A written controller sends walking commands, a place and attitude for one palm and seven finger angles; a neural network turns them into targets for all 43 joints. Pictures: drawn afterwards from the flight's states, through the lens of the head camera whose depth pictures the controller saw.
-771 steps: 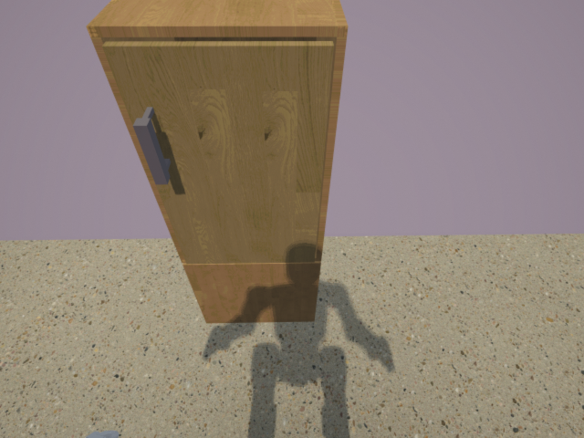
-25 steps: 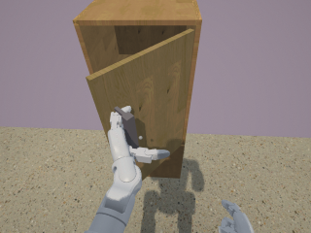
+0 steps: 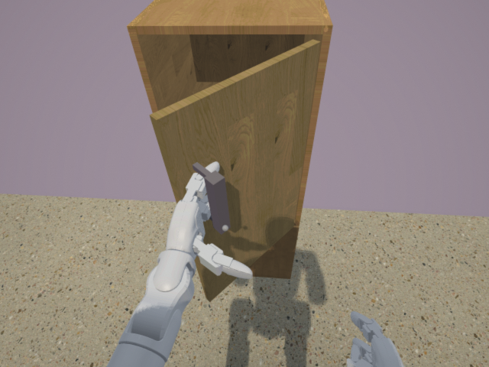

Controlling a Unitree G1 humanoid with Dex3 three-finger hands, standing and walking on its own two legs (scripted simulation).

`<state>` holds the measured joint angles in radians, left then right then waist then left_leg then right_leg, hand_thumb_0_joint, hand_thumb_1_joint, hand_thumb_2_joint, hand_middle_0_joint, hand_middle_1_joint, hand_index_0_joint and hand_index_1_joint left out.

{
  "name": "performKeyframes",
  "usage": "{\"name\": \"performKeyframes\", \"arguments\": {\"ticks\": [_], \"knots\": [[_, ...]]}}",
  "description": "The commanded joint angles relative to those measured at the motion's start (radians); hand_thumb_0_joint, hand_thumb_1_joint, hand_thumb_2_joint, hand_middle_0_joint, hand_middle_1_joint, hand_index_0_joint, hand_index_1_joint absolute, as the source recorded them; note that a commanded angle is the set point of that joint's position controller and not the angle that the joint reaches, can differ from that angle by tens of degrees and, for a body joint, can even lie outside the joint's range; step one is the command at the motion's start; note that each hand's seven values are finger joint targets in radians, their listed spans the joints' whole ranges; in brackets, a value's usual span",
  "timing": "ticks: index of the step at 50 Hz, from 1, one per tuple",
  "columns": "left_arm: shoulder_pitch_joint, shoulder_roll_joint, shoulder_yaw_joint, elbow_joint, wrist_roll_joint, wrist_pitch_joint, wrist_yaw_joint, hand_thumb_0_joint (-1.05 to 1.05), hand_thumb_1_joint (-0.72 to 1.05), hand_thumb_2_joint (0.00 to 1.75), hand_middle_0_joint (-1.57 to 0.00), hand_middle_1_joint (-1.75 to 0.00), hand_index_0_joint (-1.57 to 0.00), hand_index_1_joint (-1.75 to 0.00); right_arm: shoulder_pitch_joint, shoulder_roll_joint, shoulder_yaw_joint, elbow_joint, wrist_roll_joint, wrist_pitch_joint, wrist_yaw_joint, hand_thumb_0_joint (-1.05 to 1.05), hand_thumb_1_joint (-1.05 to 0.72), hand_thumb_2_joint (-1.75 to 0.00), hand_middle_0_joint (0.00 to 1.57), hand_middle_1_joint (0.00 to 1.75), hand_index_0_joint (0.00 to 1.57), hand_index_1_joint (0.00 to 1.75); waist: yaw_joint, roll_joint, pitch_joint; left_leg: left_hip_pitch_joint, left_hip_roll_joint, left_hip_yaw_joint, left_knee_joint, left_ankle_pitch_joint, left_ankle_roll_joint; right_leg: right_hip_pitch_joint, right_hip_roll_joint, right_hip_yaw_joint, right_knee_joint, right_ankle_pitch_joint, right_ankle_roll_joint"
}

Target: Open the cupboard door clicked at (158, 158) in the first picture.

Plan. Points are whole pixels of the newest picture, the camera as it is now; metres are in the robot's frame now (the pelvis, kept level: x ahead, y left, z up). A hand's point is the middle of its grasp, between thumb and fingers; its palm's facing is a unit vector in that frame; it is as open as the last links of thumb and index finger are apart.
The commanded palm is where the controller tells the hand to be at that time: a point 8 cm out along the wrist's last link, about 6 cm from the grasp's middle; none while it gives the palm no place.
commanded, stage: slide the hand sideways off the handle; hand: left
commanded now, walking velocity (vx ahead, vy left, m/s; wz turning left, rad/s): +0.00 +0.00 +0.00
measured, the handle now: (210, 198) +0.37 +0.10 +0.09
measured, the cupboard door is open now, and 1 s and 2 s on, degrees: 49 50 50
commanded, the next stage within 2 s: draw the hand back to the body in 0.88 s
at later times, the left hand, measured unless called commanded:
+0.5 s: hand (206, 253) +0.26 +0.08 +0.09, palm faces -0.02 -1.00 -0.05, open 16.3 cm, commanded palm +0.23 +0.14 +0.09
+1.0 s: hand (179, 270) +0.24 +0.12 +0.09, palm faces +0.00 -1.00 -0.06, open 16.2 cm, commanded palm +0.21 +0.18 +0.09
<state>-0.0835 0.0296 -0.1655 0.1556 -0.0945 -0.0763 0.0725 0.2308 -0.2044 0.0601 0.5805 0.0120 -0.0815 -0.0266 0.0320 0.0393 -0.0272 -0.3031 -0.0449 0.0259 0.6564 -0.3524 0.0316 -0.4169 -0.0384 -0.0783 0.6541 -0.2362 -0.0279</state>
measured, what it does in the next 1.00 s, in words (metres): stands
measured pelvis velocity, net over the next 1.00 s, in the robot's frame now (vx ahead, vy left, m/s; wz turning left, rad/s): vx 0.03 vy -0.02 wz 0.01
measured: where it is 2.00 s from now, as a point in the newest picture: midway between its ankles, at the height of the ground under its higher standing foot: outside the picture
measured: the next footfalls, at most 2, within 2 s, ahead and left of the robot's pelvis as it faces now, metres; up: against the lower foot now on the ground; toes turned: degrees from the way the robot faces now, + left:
none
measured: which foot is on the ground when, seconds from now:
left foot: down 0.00-1.00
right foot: down 0.00-1.00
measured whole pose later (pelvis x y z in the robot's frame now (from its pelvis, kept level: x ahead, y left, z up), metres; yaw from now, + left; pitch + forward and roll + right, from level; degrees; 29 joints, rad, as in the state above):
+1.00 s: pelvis +0.03 -0.02 -0.01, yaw +1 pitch +4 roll +0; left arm 0.47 0.16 0.00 -0.31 -0.16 -0.12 -0.12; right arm 0.28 -0.24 0.05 0.51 0.02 -0.23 -0.05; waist 0.03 0.05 -0.06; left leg -0.38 0.00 -0.01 0.76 -0.45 0.00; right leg -0.48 0.00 -0.12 0.74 -0.33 -0.05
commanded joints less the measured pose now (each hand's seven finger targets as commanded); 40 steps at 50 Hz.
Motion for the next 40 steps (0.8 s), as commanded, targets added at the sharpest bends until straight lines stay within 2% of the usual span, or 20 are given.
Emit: {"name": "performKeyframes", "arguments": {"ticks": [1, 4, 5, 8, 9, 10, 15, 17, 20, 21, 23, 25, 28, 30, 32, 35, 36, 37, 40], "knots": [[-0.212, -0.029, -0.043, -0.322, 0.042, -0.080, 0.008, 0.00, -0.50, 0.30, -0.15, -0.30, -0.15, -0.30, -0.128, -0.091, -0.037, -0.183, -0.007, -0.066, 0.016, 0.00, -0.90, -0.90, 0.20, 0.30, 0.20, 0.30, -0.007, -0.071, -0.161, -0.056, 0.046, -0.067, -0.151, 0.065, -0.043, 0.128, 0.020, 0.035, -0.082, -0.025, -0.013], [-0.125, 0.011, -0.009, -0.360, 0.056, -0.068, 0.012, 0.00, -0.50, 0.30, -0.15, -0.30, -0.15, -0.30, -0.129, -0.092, -0.041, -0.198, -0.011, -0.064, 0.013, 0.00, -0.90, -0.90, 0.20, 0.30, 0.20, 0.30, 0.007, -0.111, -0.181, -0.066, 0.046, -0.055, -0.147, 0.074, -0.031, 0.168, 0.019, 0.049, -0.093, -0.012, -0.011], [-0.090, 0.007, -0.011, -0.389, 0.054, -0.064, 0.007, 0.00, -0.50, 0.30, -0.15, -0.30, -0.15, -0.30, -0.138, -0.088, -0.038, -0.204, -0.010, -0.062, 0.014, 0.00, -0.90, -0.90, 0.20, 0.30, 0.20, 0.30, 0.010, -0.078, -0.176, -0.064, 0.045, -0.047, -0.147, 0.079, -0.031, 0.173, 0.017, 0.053, -0.094, -0.001, -0.011], [-0.035, 0.036, 0.022, -0.443, 0.042, -0.047, 0.000, 0.00, -0.50, 0.30, -0.15, -0.30, -0.15, -0.30, -0.143, -0.087, -0.034, -0.212, -0.011, -0.057, 0.007, 0.00, -0.90, -0.90, 0.20, 0.30, 0.20, 0.30, 0.012, -0.093, -0.170, -0.077, 0.038, -0.035, -0.140, 0.083, -0.024, 0.201, 0.014, 0.065, -0.106, 0.023, -0.006], [0.009, 0.057, 0.043, -0.451, 0.039, -0.042, -0.001, 0.00, -0.50, 0.30, -0.15, -0.30, -0.15, -0.30, -0.147, -0.087, -0.034, -0.213, -0.011, -0.055, 0.006, 0.00, -0.90, -0.90, 0.20, 0.30, 0.20, 0.30, 0.020, -0.109, -0.171, -0.084, 0.039, -0.036, -0.139, 0.082, -0.021, 0.212, 0.015, 0.070, -0.113, 0.018, -0.006], [0.035, 0.044, 0.034, -0.471, 0.035, -0.038, -0.005, 0.00, -0.50, 0.30, -0.15, -0.30, -0.15, -0.30, -0.148, -0.085, -0.032, -0.217, -0.011, -0.054, 0.005, 0.00, -0.90, -0.90, 0.20, 0.30, 0.20, 0.30, 0.013, -0.110, -0.159, -0.080, 0.039, -0.033, -0.139, 0.092, -0.021, 0.214, 0.014, 0.069, -0.112, 0.036, -0.005], [0.133, 0.070, 0.054, -0.571, 0.018, -0.041, -0.025, 0.00, -0.50, 0.30, -0.15, -0.30, -0.15, -0.30, -0.143, -0.084, -0.032, -0.229, -0.012, -0.067, -0.002, 0.00, -0.90, -0.90, 0.20, 0.30, 0.20, 0.30, 0.006, -0.082, -0.160, -0.080, 0.033, -0.028, -0.113, 0.103, -0.015, 0.217, 0.012, 0.084, -0.113, 0.061, 0.002], [0.163, 0.104, 0.091, -0.576, 0.012, -0.047, -0.037, 0.00, -0.50, 0.30, -0.15, -0.30, -0.15, -0.30, -0.132, -0.087, -0.033, -0.224, -0.013, -0.073, -0.007, 0.00, -0.90, -0.90, 0.20, 0.30, 0.20, 0.30, 0.002, -0.097, -0.159, -0.090, 0.031, -0.027, -0.099, 0.105, -0.012, 0.216, 0.011, 0.095, -0.116, 0.066, 0.006], [0.232, 0.098, 0.085, -0.609, -0.002, -0.059, -0.069, 0.00, -0.50, 0.30, -0.15, -0.30, -0.15, -0.30, -0.123, -0.087, -0.033, -0.230, -0.011, -0.091, -0.008, 0.00, -0.90, -0.90, 0.20, 0.30, 0.20, 0.30, 0.002, -0.060, -0.171, -0.085, 0.028, -0.027, -0.084, 0.134, -0.013, 0.219, 0.011, 0.093, -0.098, 0.114, 0.005], [0.234, 0.123, 0.107, -0.612, -0.007, -0.062, -0.076, 0.00, -0.50, 0.30, -0.15, -0.30, -0.15, -0.30, -0.116, -0.090, -0.032, -0.227, -0.010, -0.095, -0.010, 0.00, -0.90, -0.90, 0.20, 0.30, 0.20, 0.30, -0.001, -0.058, -0.161, -0.096, 0.027, -0.030, -0.079, 0.129, -0.014, 0.211, 0.011, 0.093, -0.097, 0.110, 0.006], [0.268, 0.132, 0.123, -0.619, -0.015, -0.069, -0.093, 0.00, -0.50, 0.30, -0.15, -0.30, -0.15, -0.30, -0.107, -0.093, -0.035, -0.229, -0.009, -0.104, -0.012, 0.00, -0.90, -0.90, 0.20, 0.30, 0.20, 0.30, -0.002, -0.085, -0.164, -0.097, 0.029, -0.031, -0.070, 0.146, -0.012, 0.212, 0.012, 0.092, -0.091, 0.136, 0.009], [0.300, 0.132, 0.122, -0.623, -0.023, -0.072, -0.109, 0.00, -0.50, 0.30, -0.15, -0.30, -0.15, -0.30, -0.103, -0.097, -0.036, -0.232, -0.008, -0.112, -0.013, 0.00, -0.90, -0.90, 0.20, 0.30, 0.20, 0.30, -0.008, -0.085, -0.159, -0.108, 0.027, -0.031, -0.058, 0.145, -0.011, 0.205, 0.011, 0.097, -0.088, 0.136, 0.012], [0.320, 0.167, 0.168, -0.632, -0.033, -0.077, -0.122, 0.00, -0.50, 0.30, -0.15, -0.30, -0.15, -0.30, -0.094, -0.099, -0.037, -0.233, -0.008, -0.125, -0.018, 0.00, -0.90, -0.90, 0.20, 0.30, 0.20, 0.30, -0.002, -0.093, -0.166, -0.125, 0.025, -0.035, -0.049, 0.140, -0.012, 0.210, 0.009, 0.104, -0.084, 0.124, 0.013], [0.354, 0.161, 0.164, -0.640, -0.041, -0.079, -0.134, 0.00, -0.50, 0.30, -0.15, -0.30, -0.15, -0.30, -0.094, -0.099, -0.036, -0.239, -0.007, -0.133, -0.018, 0.00, -0.90, -0.90, 0.20, 0.30, 0.20, 0.30, 0.000, -0.073, -0.160, -0.124, 0.026, -0.036, -0.045, 0.145, -0.012, 0.198, 0.010, 0.095, -0.077, 0.128, 0.012], [0.377, 0.182, 0.194, -0.638, -0.050, -0.081, -0.143, 0.00, -0.50, 0.30, -0.15, -0.30, -0.15, -0.30, -0.087, -0.101, -0.037, -0.236, -0.005, -0.139, -0.020, 0.00, -0.90, -0.90, 0.20, 0.30, 0.20, 0.30, 0.003, -0.086, -0.156, -0.138, 0.026, -0.037, -0.038, 0.145, -0.012, 0.201, 0.010, 0.102, -0.076, 0.131, 0.014], [0.394, 0.184, 0.197, -0.657, -0.060, -0.085, -0.158, 0.00, -0.50, 0.30, -0.15, -0.30, -0.15, -0.30, -0.088, -0.104, -0.037, -0.243, -0.003, -0.150, -0.021, 0.00, -0.90, -0.90, 0.20, 0.30, 0.20, 0.30, 0.004, -0.054, -0.155, -0.140, 0.026, -0.038, -0.034, 0.140, -0.013, 0.188, 0.011, 0.097, -0.069, 0.113, 0.011], [0.425, 0.204, 0.229, -0.653, -0.067, -0.088, -0.159, 0.00, -0.50, 0.30, -0.15, -0.30, -0.15, -0.30, -0.078, -0.104, -0.038, -0.241, -0.004, -0.155, -0.022, 0.00, -0.90, -0.90, 0.20, 0.30, 0.20, 0.30, 0.011, -0.076, -0.159, -0.149, 0.028, -0.041, -0.032, 0.147, -0.015, 0.201, 0.010, 0.098, -0.066, 0.126, 0.012], [0.463, 0.205, 0.237, -0.656, -0.070, -0.089, -0.164, 0.00, -0.50, 0.30, -0.15, -0.30, -0.15, -0.30, -0.078, -0.105, -0.039, -0.243, -0.002, -0.157, -0.022, 0.00, -0.90, -0.90, 0.20, 0.30, 0.20, 0.30, 0.016, -0.072, -0.166, -0.151, 0.027, -0.037, -0.029, 0.151, -0.014, 0.204, 0.011, 0.099, -0.063, 0.135, 0.013], [0.483, 0.209, 0.243, -0.681, -0.084, -0.096, -0.175, 0.00, -0.50, 0.30, -0.15, -0.30, -0.15, -0.30, -0.075, -0.109, -0.040, -0.249, 0.000, -0.167, -0.021, 0.00, -0.90, -0.90, 0.20, 0.30, 0.20, 0.30, 0.011, -0.068, -0.159, -0.162, 0.028, -0.039, -0.021, 0.145, -0.015, 0.190, 0.012, 0.095, -0.057, 0.121, 0.013]]}}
